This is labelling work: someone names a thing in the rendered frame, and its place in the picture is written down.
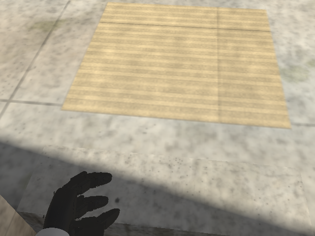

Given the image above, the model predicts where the left robot hand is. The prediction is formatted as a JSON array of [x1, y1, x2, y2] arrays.
[[42, 171, 120, 236]]

